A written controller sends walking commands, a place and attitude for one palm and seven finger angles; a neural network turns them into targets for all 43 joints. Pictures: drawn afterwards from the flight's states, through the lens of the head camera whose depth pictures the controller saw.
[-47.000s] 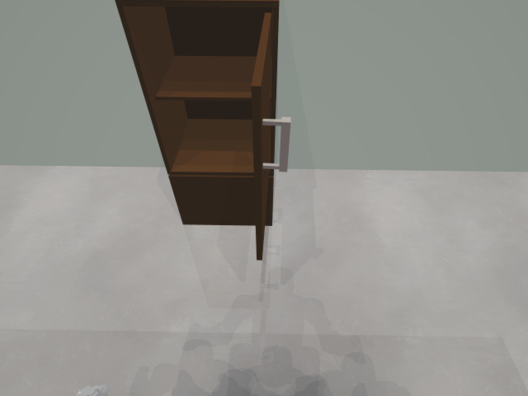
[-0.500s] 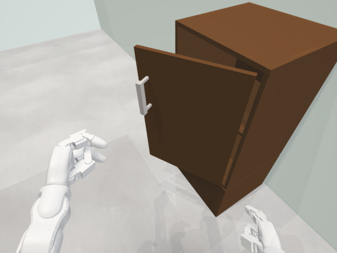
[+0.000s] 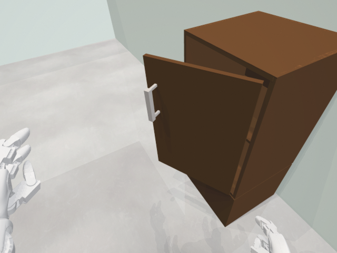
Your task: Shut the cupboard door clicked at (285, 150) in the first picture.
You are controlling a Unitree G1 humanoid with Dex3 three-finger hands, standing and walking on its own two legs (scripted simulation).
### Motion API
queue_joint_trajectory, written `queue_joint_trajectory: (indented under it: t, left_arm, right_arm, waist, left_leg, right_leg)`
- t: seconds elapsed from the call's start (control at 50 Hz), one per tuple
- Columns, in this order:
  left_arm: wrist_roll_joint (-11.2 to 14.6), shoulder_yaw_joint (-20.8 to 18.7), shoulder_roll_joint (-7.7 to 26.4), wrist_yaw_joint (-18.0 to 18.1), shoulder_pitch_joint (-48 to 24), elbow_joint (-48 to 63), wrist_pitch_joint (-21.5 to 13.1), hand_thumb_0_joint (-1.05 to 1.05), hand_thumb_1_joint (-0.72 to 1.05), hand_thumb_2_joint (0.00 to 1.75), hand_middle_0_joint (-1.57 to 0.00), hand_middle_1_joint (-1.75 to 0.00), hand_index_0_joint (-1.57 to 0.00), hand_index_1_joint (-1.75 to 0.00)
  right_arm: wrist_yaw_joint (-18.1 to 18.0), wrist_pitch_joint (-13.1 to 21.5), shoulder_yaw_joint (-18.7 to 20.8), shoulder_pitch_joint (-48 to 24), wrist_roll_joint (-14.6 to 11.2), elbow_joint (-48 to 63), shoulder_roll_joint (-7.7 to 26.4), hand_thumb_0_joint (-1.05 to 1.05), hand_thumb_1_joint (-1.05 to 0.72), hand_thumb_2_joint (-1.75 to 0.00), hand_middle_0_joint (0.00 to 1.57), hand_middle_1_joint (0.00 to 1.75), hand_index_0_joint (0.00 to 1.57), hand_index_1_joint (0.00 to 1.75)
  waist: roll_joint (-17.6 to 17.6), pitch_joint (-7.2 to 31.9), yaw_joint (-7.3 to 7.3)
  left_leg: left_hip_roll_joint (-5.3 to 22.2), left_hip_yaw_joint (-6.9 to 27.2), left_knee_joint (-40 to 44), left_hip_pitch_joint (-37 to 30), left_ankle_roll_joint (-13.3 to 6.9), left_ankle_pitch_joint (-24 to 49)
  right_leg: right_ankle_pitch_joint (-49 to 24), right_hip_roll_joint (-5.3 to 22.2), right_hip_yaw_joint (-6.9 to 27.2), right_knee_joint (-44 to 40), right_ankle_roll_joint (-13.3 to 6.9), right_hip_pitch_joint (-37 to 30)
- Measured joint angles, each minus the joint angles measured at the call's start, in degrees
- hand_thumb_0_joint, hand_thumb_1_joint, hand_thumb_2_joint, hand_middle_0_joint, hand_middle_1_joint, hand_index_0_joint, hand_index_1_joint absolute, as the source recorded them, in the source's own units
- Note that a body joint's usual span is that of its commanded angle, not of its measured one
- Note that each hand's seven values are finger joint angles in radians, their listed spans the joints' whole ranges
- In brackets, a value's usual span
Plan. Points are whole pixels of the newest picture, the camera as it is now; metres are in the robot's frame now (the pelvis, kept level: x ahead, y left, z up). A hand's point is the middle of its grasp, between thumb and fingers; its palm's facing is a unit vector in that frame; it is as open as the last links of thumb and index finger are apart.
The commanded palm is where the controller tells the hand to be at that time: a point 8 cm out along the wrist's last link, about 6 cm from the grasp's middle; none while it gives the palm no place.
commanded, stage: draw the hand back to the body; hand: left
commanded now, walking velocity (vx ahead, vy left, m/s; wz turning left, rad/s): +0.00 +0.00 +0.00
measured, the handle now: (153, 103) +0.63 +0.15 +0.01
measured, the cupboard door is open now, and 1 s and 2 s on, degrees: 29 29 29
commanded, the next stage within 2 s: step back with the hand held close in 0.22 s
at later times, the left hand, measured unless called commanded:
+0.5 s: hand (54, 176) +0.21 +0.25 +0.15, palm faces +0.38 -0.79 -0.48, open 7.4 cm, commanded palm +0.15 +0.29 +0.17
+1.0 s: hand (9, 210) +0.13 +0.29 +0.15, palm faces +0.39 -0.77 -0.50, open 7.4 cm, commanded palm +0.07 +0.32 +0.17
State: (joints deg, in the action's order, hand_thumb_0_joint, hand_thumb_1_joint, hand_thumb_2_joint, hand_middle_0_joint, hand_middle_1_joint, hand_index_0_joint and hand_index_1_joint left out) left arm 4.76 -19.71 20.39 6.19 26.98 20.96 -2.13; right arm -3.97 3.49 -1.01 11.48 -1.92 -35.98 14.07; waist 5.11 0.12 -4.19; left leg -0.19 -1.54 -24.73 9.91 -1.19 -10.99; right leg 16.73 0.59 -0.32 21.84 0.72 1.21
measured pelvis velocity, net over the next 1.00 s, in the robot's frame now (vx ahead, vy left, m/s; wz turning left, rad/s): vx -0.07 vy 0.02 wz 0.00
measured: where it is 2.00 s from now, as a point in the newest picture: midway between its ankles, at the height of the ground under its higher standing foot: outside the picture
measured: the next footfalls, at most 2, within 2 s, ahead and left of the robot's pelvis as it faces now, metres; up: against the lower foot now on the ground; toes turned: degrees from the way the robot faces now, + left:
left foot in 1.32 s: +0.01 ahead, +0.14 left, +0.01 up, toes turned +19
right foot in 1.58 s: -0.25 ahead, -0.12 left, +0.00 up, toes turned +7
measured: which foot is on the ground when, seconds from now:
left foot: down 0.00-1.00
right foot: down 0.00-1.00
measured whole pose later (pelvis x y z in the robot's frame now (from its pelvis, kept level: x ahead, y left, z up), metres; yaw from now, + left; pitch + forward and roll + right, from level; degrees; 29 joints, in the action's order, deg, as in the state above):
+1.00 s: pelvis -0.07 +0.02 -0.01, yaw +0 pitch +0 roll -2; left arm 3.6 -24.3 26.3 7.6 31.7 25.6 -10.5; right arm -5.4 -0.4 -0.2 11.4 -1.5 -31.1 13.0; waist 2.1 0.3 0.2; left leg 0.6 -2.0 -32.0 24.4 -3.4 -8.4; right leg 14.7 -0.4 0.8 30.7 2.4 16.1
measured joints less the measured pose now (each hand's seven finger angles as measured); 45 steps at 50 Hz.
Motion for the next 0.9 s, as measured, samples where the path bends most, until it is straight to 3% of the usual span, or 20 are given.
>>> queue_joint_trajectory:
  t: [0.16,0.38,0.5,0.7,0.78,0.9]
  left_arm:
    - [0.03,1.88,-0.42,-0.68,-0.84,-0.88,0.10,0.01,0.89,0.90,-0.22,-0.32,-0.22,-0.31]
    - [0.40,-0.04,0.94,-1.25,0.43,-0.17,-1.05,0.01,0.89,0.90,-0.21,-0.31,-0.21,-0.30]
    - [-0.09,-0.91,1.91,-1.14,2.03,-0.74,-4.33,0.01,0.89,0.90,-0.21,-0.30,-0.21,-0.30]
    - [0.43,-1.95,5.50,-0.41,4.45,3.97,-4.55,0.01,0.89,0.90,-0.21,-0.30,-0.21,-0.30]
    - [0.73,-3.51,7.15,0.26,5.09,5.15,-4.80,0.01,0.89,0.90,-0.21,-0.30,-0.21,-0.30]
    - [0.31,-3.92,6.88,1.03,5.81,5.51,-6.38,0.01,0.89,0.90,-0.21,-0.30,-0.21,-0.30]
  right_arm:
    - [-0.42,0.86,-0.09,-0.64,0.27,-0.12,-0.80,0.01,-0.91,-0.90,0.20,0.30,0.20,0.30]
    - [-0.24,0.36,0.30,-0.43,0.17,0.53,-0.53,0.01,-0.91,-0.90,0.20,0.30,0.20,0.30]
    - [-0.25,-2.82,1.24,-1.46,0.35,1.01,0.30,0.01,-0.91,-0.90,0.20,0.30,0.21,0.30]
    - [-1.19,-6.77,2.22,-2.38,0.05,3.72,-0.21,0.01,-0.91,-0.90,0.20,0.29,0.20,0.30]
    - [-1.05,-7.19,1.81,-2.34,-0.03,4.62,-1.00,0.01,-0.91,-0.90,0.20,0.30,0.20,0.30]
    - [-1.15,-5.88,1.09,-1.24,0.10,5.03,-1.20,0.01,-0.91,-0.90,0.20,0.30,0.21,0.30]
  waist:
    - [-1.07,0.07,0.70]
    - [-0.45,0.46,1.19]
    - [0.08,1.35,2.37]
    - [-1.73,0.37,3.53]
    - [-2.58,0.59,4.11]
    - [-3.00,1.08,4.44]
  left_leg:
    - [0.74,-0.04,0.58,-0.38,0.76,0.17]
    - [1.58,-0.13,0.17,-0.02,1.30,-0.53]
    - [1.78,0.29,-2.83,5.05,1.00,-1.52]
    - [0.46,-1.66,-3.31,8.05,-0.61,-0.48]
    - [0.49,-1.93,-3.80,9.38,-1.04,0.35]
    - [0.62,-1.52,-4.87,11.70,-1.76,1.91]
  right_leg:
    - [0.11,-0.72,0.15,0.06,-0.78,0.07]
    - [0.22,-1.55,0.35,-0.48,-1.27,0.09]
    - [0.43,-1.74,-0.03,1.00,-0.78,4.35]
    - [0.44,-0.12,1.66,4.32,0.82,9.11]
    - [-0.42,-0.11,1.91,4.94,1.23,10.58]
    - [-1.99,-0.28,1.49,5.86,1.70,12.65]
